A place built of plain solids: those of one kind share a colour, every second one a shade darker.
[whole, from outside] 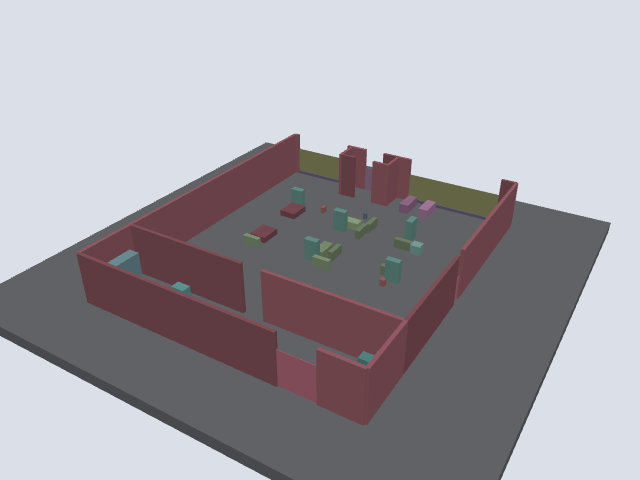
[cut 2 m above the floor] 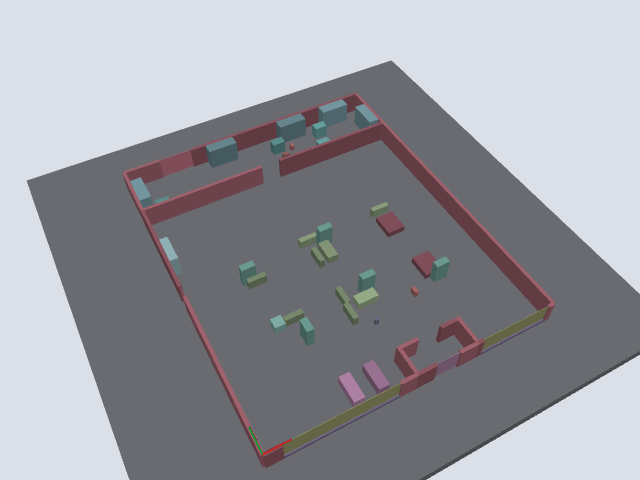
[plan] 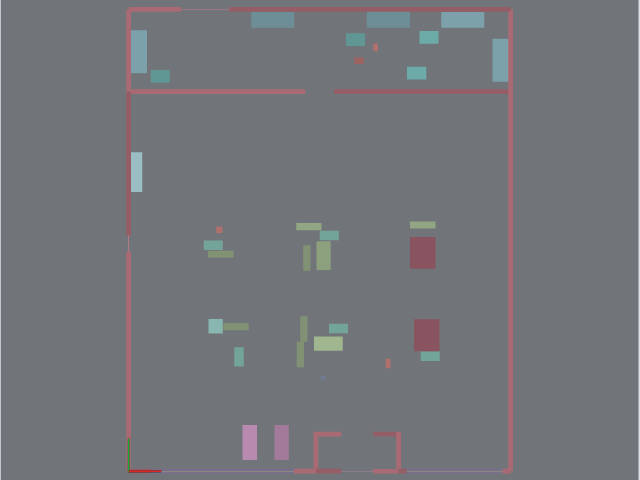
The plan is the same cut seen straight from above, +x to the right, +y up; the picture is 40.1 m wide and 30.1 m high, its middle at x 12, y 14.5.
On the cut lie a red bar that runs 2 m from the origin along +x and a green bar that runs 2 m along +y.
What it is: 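A store; runs of fixtures between aisles, tills by the way out, a stock room at the back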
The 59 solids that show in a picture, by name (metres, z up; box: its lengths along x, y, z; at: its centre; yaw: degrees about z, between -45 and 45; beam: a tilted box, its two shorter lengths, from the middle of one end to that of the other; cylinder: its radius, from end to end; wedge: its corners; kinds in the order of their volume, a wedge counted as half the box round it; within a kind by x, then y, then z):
{
 "wall_1": {"box": [0.3, 13.78, 4.44], "at": [0.0, 6.89, 2.17]},
 "wall_2": {"box": [0.3, 9.02, 4.44], "at": [0.0, 19.29, 2.17]},
 "wall_3": {"box": [0.3, 5.15, 4.44], "at": [0.0, 26.38, 2.17]},
 "wall_4": {"box": [1.37, 0.3, 4.44], "at": [0.69, 0.0, 2.17]},
 "wall_5": {"box": [3.29, 0.3, 4.44], "at": [1.65, 28.96, 2.17]},
 "wall_6": {"box": [10.93, 0.3, 4.44], "at": [5.62, 23.81, 2.17]},
 "wall_7": {"box": [1.37, 0.3, 4.44], "at": [11.06, 0.0, 2.17]},
 "wall_8": {"box": [0.3, 2.33, 4.44], "at": [11.74, 1.31, 2.17]},
 "wall_9": {"box": [1.59, 0.3, 4.44], "at": [12.54, 0.0, 2.17]},
 "wall_10": {"box": [1.44, 0.3, 4.44], "at": [12.62, 2.33, 2.17]},
 "wall_11": {"box": [17.67, 0.3, 4.44], "at": [15.13, 28.96, 2.17]},
 "wall_12": {"box": [1.44, 0.3, 4.44], "at": [16.06, 2.33, 2.17]},
 "wall_13": {"box": [1.59, 0.3, 4.44], "at": [16.13, 0.0, 2.17]},
 "wall_14": {"box": [0.3, 2.33, 4.44], "at": [16.93, 1.31, 2.17]},
 "wall_15": {"box": [0.5, 0.3, 4.44], "at": [17.18, 0.0, 2.17]},
 "wall_16": {"box": [10.93, 0.3, 4.44], "at": [18.34, 23.81, 2.17]},
 "wall_17": {"box": [0.5, 0.3, 4.44], "at": [23.71, 0.0, 2.17]},
 "wall_18": {"box": [0.3, 23.81, 4.44], "at": [23.96, 11.9, 2.17]},
 "wall_19": {"box": [0.3, 5.15, 4.44], "at": [23.96, 26.38, 2.17]},
 "stockrack_1": {"box": [1.0, 2.7, 2.45], "at": [0.65, 26.31, 1.18]},
 "stockrack_2": {"box": [2.7, 1.0, 2.45], "at": [9.04, 28.31, 1.18]},
 "stockrack_3": {"box": [2.7, 1.0, 2.45], "at": [16.29, 28.31, 1.18]},
 "stockrack_4": {"box": [2.7, 1.0, 2.45], "at": [20.96, 28.31, 1.18]},
 "stockrack_5": {"box": [1.0, 2.7, 2.45], "at": [23.31, 25.77, 1.18]},
 "set_wardrobe_1": {"box": [1.2, 0.6, 2.05], "at": [5.31, 14.17, 0.97]},
 "set_wardrobe_2": {"box": [0.6, 1.2, 2.05], "at": [6.92, 7.17, 0.97]},
 "set_wardrobe_3": {"box": [1.2, 0.6, 2.05], "at": [12.58, 14.78, 0.97]},
 "set_wardrobe_4": {"box": [1.2, 0.6, 2.05], "at": [13.16, 8.96, 0.97]},
 "set_wardrobe_5": {"box": [1.2, 0.6, 2.05], "at": [18.92, 7.22, 0.97]},
 "stockpallet_1": {"box": [1.2, 0.8, 1.25], "at": [1.98, 24.76, 0.57]},
 "stockpallet_2": {"box": [1.2, 0.8, 1.25], "at": [14.22, 27.06, 0.57]},
 "stockpallet_3": {"box": [1.2, 0.8, 1.25], "at": [18.06, 24.97, 0.57]},
 "stockpallet_4": {"box": [1.2, 0.8, 1.25], "at": [18.84, 27.21, 0.57]},
 "set_sideboard_1": {"box": [1.6, 0.45, 0.9], "at": [5.78, 13.6, 0.4]},
 "set_sideboard_2": {"box": [1.6, 0.45, 0.9], "at": [6.73, 9.07, 0.4]},
 "set_sideboard_3": {"box": [0.45, 1.6, 0.9], "at": [10.77, 7.32, 0.4]},
 "set_sideboard_4": {"box": [0.45, 1.6, 0.9], "at": [10.99, 8.92, 0.4]},
 "set_sideboard_5": {"box": [0.45, 1.6, 0.9], "at": [11.17, 13.36, 0.4]},
 "set_sideboard_6": {"box": [1.6, 0.45, 0.9], "at": [11.3, 15.34, 0.4]},
 "set_sideboard_7": {"box": [1.6, 0.45, 0.9], "at": [18.44, 15.44, 0.4]},
 "set_bed_1": {"box": [1.6, 2.0, 0.6], "at": [18.44, 13.69, 0.25]},
 "set_bed_2": {"box": [1.6, 2.0, 0.6], "at": [18.69, 8.52, 0.25]},
 "till_body_1": {"box": [0.9, 2.2, 0.95], "at": [7.59, 1.8, 0.42]},
 "till_body_2": {"box": [0.9, 2.2, 0.95], "at": [9.59, 1.8, 0.42]},
 "wallshelf_1": {"box": [0.7, 2.5, 2.05], "at": [0.5, 18.75, 0.97]},
 "set_table_1": {"box": [0.9, 1.8, 0.8], "at": [12.23, 13.52, 0.35]},
 "set_table_2": {"box": [1.8, 0.9, 0.8], "at": [12.53, 8.0, 0.35]},
 "wall_sill_front_1": {"box": [9.0, 0.3, 0.35], "at": [5.87, 0.0, 0.12]},
 "wall_sill_front_2": {"box": [6.03, 0.3, 0.35], "at": [20.44, 0.0, 0.12]},
 "front_pane_1": {"box": [9.0, 0.04, 2.5], "at": [5.87, 0.0, 1.55]},
 "front_pane_2": {"box": [6.03, 0.04, 2.5], "at": [20.44, 0.0, 1.55]},
 "set_armchair_1": {"box": [0.9, 0.9, 0.9], "at": [5.45, 9.09, 0.4]},
 "clutter_carton_stack_body_1": {"box": [0.4, 0.4, 0.65], "at": [5.69, 15.14, 0.28]},
 "clutter_carton_stack_body_2": {"box": [0.6, 0.4, 0.65], "at": [14.45, 25.74, 0.28]},
 "clutter_carton_stack_body_3": {"box": [0.3, 0.5, 0.65], "at": [15.49, 26.58, 0.28]},
 "clutter_carton_stack_body_4": {"box": [0.3, 0.6, 0.65], "at": [16.28, 6.76, 0.28]},
 "goods_leaf_1": {"box": [3.0, 0.04, 3.05], "at": [4.79, 28.96, 1.48]},
 "front_doors_shut_1": {"box": [2.04, 0.04, 2.45], "at": [14.34, 0.0, 1.18]},
 "fire_exit_leaf_1": {"box": [0.04, 1.0, 2.15], "at": [0.0, 14.28, 1.02]}
}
